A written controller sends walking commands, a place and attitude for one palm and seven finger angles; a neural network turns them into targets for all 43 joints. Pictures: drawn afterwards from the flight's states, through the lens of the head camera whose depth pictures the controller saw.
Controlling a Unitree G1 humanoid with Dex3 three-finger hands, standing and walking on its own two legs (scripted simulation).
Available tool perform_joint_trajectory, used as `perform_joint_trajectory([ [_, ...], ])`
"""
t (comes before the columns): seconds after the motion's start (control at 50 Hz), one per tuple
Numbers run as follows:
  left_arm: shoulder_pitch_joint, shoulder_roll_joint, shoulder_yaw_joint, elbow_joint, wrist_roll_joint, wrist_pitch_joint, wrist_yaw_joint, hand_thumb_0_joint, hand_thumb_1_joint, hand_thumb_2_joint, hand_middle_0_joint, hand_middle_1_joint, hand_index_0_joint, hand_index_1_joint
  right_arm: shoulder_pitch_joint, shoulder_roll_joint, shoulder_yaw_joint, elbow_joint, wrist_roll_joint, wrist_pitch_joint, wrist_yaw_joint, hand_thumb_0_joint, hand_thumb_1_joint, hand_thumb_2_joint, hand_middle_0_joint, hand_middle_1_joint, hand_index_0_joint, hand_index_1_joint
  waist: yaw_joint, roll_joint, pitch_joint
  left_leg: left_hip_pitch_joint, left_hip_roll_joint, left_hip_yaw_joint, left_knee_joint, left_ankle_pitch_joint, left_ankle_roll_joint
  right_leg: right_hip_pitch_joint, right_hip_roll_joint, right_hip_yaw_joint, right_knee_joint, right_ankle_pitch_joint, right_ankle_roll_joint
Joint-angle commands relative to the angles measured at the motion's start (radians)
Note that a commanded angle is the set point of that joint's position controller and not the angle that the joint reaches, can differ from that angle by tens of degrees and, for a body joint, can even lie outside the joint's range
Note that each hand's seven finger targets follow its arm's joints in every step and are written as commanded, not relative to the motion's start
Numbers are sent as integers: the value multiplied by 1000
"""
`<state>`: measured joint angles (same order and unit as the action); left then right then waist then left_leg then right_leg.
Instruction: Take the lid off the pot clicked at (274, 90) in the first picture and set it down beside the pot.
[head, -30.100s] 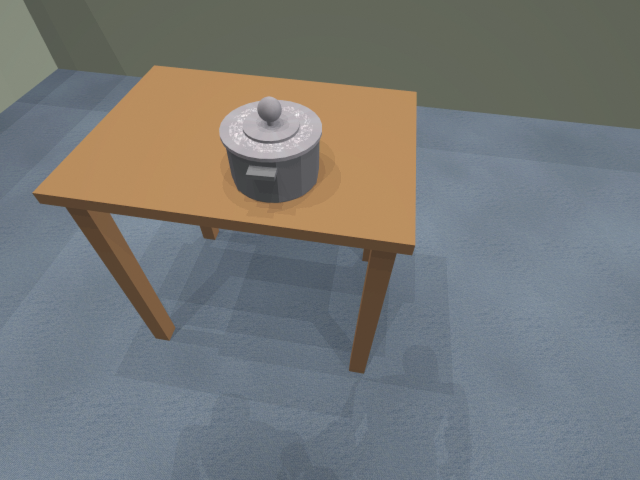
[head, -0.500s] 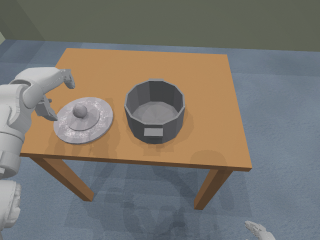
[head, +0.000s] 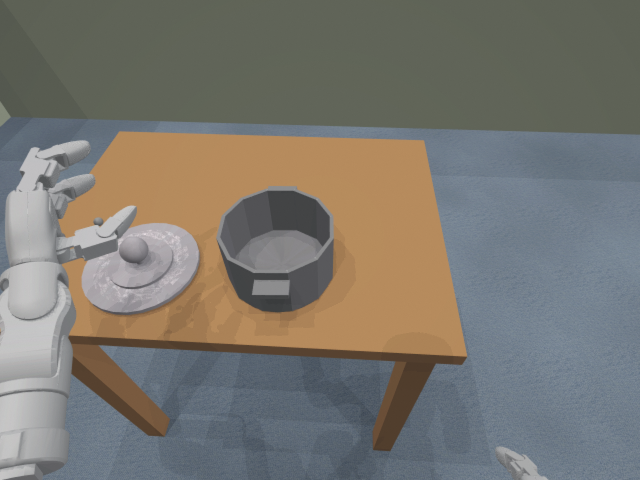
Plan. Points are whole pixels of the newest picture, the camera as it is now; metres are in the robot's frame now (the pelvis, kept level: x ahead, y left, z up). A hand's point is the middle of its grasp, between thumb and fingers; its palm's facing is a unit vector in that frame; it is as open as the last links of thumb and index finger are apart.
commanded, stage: draw the hand back to the body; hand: left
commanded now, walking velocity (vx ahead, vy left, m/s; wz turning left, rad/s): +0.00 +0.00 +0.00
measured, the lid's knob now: (133, 249) +0.46 +0.34 -0.03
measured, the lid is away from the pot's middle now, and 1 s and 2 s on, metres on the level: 0.25 0.25 0.25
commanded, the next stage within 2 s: step back with the hand held close in 1.26 s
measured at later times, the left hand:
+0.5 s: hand (87, 285) +0.26 +0.25 +0.16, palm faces +0.45 -0.85 -0.28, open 7.7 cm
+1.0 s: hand (52, 367) +0.18 +0.24 +0.16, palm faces +0.39 -0.85 -0.34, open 7.4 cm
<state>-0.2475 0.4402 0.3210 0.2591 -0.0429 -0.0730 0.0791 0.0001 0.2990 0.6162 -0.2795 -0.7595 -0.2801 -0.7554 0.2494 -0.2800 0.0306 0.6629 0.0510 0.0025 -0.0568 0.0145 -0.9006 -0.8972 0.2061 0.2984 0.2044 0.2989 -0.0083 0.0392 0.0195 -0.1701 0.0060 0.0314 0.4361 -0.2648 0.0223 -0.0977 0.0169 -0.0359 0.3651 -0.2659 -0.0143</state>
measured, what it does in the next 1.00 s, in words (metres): stands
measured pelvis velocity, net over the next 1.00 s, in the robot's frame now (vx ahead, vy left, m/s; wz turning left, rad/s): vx -0.02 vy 0.00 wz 0.01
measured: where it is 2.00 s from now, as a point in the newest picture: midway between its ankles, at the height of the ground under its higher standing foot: outside the picture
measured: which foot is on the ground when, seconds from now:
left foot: down 0.00-1.00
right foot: down 0.00-1.00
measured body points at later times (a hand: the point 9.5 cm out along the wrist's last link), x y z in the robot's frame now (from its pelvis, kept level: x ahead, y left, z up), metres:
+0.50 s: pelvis -0.01 -0.02 +0.00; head -0.02 -0.05 +0.45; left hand +0.24 +0.29 +0.18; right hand +0.19 -0.25 -0.09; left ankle -0.02 +0.10 -0.74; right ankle -0.05 -0.11 -0.74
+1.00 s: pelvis -0.02 +0.00 +0.00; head -0.04 -0.02 +0.45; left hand +0.16 +0.29 +0.18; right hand +0.17 -0.23 -0.08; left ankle -0.02 +0.10 -0.74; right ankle -0.05 -0.11 -0.74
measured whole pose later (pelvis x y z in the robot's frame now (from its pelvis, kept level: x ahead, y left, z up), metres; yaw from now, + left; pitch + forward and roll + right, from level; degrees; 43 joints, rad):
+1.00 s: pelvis -0.02 +0.00 +0.00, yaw +0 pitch -4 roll -1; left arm 0.41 0.33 0.28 -0.35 -0.09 -0.10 0.09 0.01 0.89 0.90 -0.21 -0.30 -0.21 -0.30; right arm 0.18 -0.24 0.03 0.64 0.02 -0.09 -0.06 0.02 -0.90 -0.90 0.21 0.30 0.20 0.30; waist 0.05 0.06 0.01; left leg -0.10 0.01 0.03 0.41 -0.23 0.02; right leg -0.02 0.02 -0.04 0.34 -0.24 -0.02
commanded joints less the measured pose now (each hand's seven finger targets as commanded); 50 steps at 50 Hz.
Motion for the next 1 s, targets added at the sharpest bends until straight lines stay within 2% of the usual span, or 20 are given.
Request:
perform_joint_trajectory([
  [0.0,-262,256,90,-288,-14,-72,25,0,499,713,-249,-607,-249,-607,-113,-107,-49,-147,-3,-73,-6,0,-900,-900,200,300,200,300,8,44,-279,189,19,-21,7,459,31,24,-20,2,-5,485,-19],
  [0.06,-161,186,48,-254,-30,-48,18,0,562,742,-241,-558,-241,-558,-123,-107,-53,-144,6,-69,-4,0,-900,-900,200,300,200,300,6,-19,-211,149,17,-8,3,365,36,2,-24,0,-15,468,-13],
  [0.12,-163,243,96,-330,-34,-58,22,0,626,772,-233,-510,-233,-510,-141,-106,-51,-154,6,-70,-5,0,-900,-900,200,300,200,300,14,-11,-224,145,9,-9,-6,344,38,27,-29,3,-18,465,-12],
  [0.16,-162,281,137,-430,-34,-73,26,0,668,792,-228,-478,-228,-478,-163,-98,-47,-161,1,-78,-6,0,-900,-900,200,300,200,300,26,19,-273,176,6,-6,2,384,40,60,-32,8,-10,520,-10],
  [0.18,-157,291,145,-448,-36,-79,29,0,689,802,-226,-462,-226,-462,-167,-95,-45,-159,0,-82,-5,0,-900,-900,200,300,200,300,22,46,-258,178,5,-10,-1,387,36,59,-34,10,-11,516,-11],
  [0.22,-94,245,127,-426,-40,-71,28,0,731,821,-221,-429,-221,-429,-170,-89,-44,-161,-3,-85,-6,0,-900,-900,200,300,200,300,26,27,-241,179,6,-5,-3,392,36,49,-30,8,-13,523,-10],
  [0.24,-30,222,127,-377,-45,-59,27,0,752,831,-218,-413,-218,-413,-170,-88,-46,-157,-4,-82,-7,0,-900,-900,200,300,200,300,27,-18,-210,164,8,0,-2,374,37,38,-28,5,-16,520,-6],
  [0.3,27,163,89,-346,-54,-49,16,0,816,861,-210,-365,-210,-365,-183,-85,-46,-159,0,-77,-9,0,-900,-900,200,300,200,300,18,-56,-138,138,5,6,-17,306,38,-2,-26,6,-38,455,-1],
  [0.38,16,203,115,-527,-58,-73,18,0,900,900,-200,-300,-200,-300,-209,-77,-41,-177,-1,-93,-8,0,-900,-900,200,300,200,300,28,24,-191,180,5,-3,-20,313,38,25,-35,12,-43,441,-6],
  [0.42,38,194,117,-542,-56,-74,22,0,900,900,-200,-300,-200,-300,-213,-72,-38,-178,-6,-99,-10,0,-900,-900,200,300,200,300,33,40,-188,188,6,-3,-24,320,36,18,-31,11,-47,431,-9],
  [0.5,141,149,107,-482,-62,-64,22,0,900,900,-200,-300,-200,-300,-214,-70,-40,-169,-9,-102,-14,0,-900,-900,200,300,200,300,31,-38,-116,162,9,-5,-37,263,36,-16,-25,5,-67,360,-5],
  [0.54,181,130,94,-502,-66,-61,17,0,900,900,-200,-300,-200,-300,-223,-69,-40,-175,-8,-99,-15,0,-900,-900,200,300,200,300,36,-38,-112,162,10,-4,-41,242,38,-17,-29,9,-80,328,-4],
  [0.6,179,127,75,-655,-60,-88,17,0,900,900,-200,-300,-200,-300,-239,-64,-39,-189,-12,-118,-12,0,-900,-900,200,300,200,300,39,62,-161,197,7,-9,-47,251,35,-2,-30,14,-79,317,-11],
  [0.68,295,159,127,-682,-58,-92,30,0,900,900,-200,-300,-200,-300,-227,-63,-40,-180,-19,-129,-9,0,-900,-900,200,300,200,300,48,35,-147,183,13,-18,-50,277,31,15,-31,5,-73,336,-15],
  [0.72,359,124,113,-640,-58,-85,27,0,900,900,-200,-300,-200,-300,-224,-60,-42,-178,-21,-125,-12,0,-900,-900,200,300,200,300,49,-28,-109,166,17,-16,-54,262,33,-5,-27,0,-80,314,-12],
  [0.76,402,82,76,-646,-60,-78,17,0,900,900,-200,-300,-200,-300,-230,-60,-41,-184,-19,-121,-12,0,-900,-900,200,300,200,300,47,-31,-72,152,19,-17,-57,232,32,-26,-27,-1,-91,275,-10],
  [0.82,440,75,59,-731,-57,-89,13,0,900,900,-200,-300,-200,-300,-238,-57,-40,-197,-20,-130,-9,0,-900,-900,200,300,200,300,50,8,-80,152,18,-26,-70,206,30,-25,-28,-1,-93,232,-12],
  [0.88,456,129,97,-863,-52,-104,24,0,900,900,-200,-300,-200,-300,-238,-57,-41,-200,-25,-144,-8,0,-900,-900,200,300,200,300,51,45,-109,163,18,-34,-65,217,25,-8,-30,3,-86,235,-17],
  [0.92,517,112,98,-875,-46,-104,27,0,900,900,-200,-300,-200,-300,-234,-53,-40,-202,-31,-150,-8,0,-900,-900,200,300,200,300,60,61,-122,164,19,-33,-62,234,24,-4,-30,2,-83,249,-20],
  [0.98,643,69,82,-812,-53,-86,23,0,900,900,-200,-300,-200,-300,-223,-51,-43,-190,-30,-143,-5,0,-900,-900,200,300,200,300,55,-14,-58,131,26,-37,-65,219,21,-25,-27,-7,-87,233,-18],
])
